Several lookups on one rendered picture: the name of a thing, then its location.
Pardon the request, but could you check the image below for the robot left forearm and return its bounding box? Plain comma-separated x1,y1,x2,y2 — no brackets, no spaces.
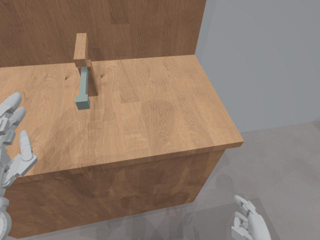
0,197,12,240

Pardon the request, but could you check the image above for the counter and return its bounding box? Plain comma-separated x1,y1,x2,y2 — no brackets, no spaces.
0,0,244,239

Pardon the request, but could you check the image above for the robot left hand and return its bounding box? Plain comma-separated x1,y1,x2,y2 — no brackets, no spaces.
0,92,38,197

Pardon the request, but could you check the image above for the robot right hand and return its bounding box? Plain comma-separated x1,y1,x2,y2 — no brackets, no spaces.
231,195,271,240

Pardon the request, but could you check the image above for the tap lever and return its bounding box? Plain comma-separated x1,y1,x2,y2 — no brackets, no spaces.
75,66,90,110

